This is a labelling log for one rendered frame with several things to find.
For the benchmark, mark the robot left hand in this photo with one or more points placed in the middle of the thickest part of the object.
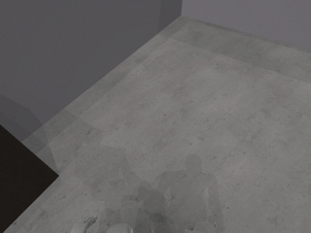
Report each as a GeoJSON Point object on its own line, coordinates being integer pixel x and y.
{"type": "Point", "coordinates": [84, 224]}

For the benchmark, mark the cabinet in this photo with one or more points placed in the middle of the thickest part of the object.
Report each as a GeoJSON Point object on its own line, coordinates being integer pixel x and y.
{"type": "Point", "coordinates": [23, 178]}

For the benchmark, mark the left robot thigh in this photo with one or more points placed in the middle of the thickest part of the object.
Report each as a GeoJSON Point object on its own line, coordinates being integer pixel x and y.
{"type": "Point", "coordinates": [120, 228]}

